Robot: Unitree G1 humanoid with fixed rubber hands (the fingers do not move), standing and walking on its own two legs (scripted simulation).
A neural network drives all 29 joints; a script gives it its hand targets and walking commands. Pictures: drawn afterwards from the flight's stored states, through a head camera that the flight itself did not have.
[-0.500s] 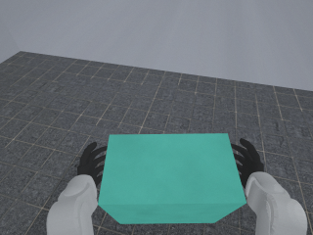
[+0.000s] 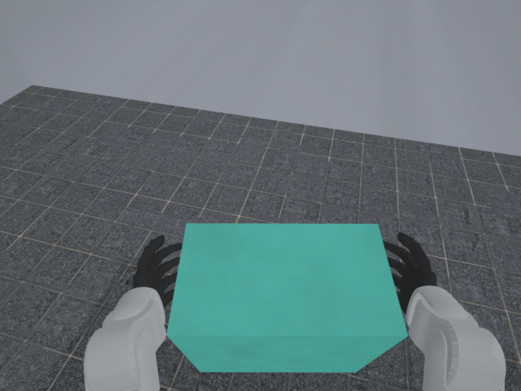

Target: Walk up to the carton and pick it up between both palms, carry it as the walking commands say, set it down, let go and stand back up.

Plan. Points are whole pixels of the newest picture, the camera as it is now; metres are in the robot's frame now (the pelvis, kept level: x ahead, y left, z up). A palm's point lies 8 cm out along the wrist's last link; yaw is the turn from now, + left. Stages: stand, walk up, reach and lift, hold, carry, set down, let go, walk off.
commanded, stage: carry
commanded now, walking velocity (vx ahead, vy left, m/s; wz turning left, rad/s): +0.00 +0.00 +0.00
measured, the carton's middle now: (279, 305) +0.25 +0.00 +0.01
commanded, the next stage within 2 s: hold in 1.06 s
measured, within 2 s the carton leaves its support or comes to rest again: neither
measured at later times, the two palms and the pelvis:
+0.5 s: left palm (153, 301) +0.23 +0.18 +0.07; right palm (413, 301) +0.22 -0.17 +0.08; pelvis -0.02 +0.00 +0.00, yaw +0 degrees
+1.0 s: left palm (160, 306) +0.23 +0.17 +0.05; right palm (411, 304) +0.23 -0.18 +0.06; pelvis -0.03 +0.00 +0.00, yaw +0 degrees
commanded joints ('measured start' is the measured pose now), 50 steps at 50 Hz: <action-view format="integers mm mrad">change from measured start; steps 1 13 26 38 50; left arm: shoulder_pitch -404 -425 -447 -453 -457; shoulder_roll -656 -635 -608 -575 -553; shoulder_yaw -744 -708 -659 -623 -601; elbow -78 0 86 158 218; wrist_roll -265 -236 -195 -161 -138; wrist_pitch -21 -88 -181 -267 -340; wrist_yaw -85 -92 -103 -116 -130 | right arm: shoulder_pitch -393 -409 -434 -447 -455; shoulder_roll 632 610 586 561 539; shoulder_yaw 721 679 636 609 588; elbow -66 15 103 181 245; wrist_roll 254 217 173 138 111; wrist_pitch -7 -72 -163 -246 -318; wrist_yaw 60 67 77 89 101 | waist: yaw -1 4 5 3 1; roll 24 26 21 14 14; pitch -189 -176 -187 -203 -214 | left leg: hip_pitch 45 25 7 1 0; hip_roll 135 139 137 133 133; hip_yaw -112 -120 -121 -120 -123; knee -67 -104 -106 -93 -86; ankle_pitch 479 375 308 289 286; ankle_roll -12 -12 -7 -5 -4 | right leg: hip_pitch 99 77 70 66 56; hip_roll -94 -96 -99 -106 -107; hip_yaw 101 111 123 132 136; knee -36 -63 -73 -74 -73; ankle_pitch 328 248 235 254 251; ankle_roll -6 -4 -13 -20 -23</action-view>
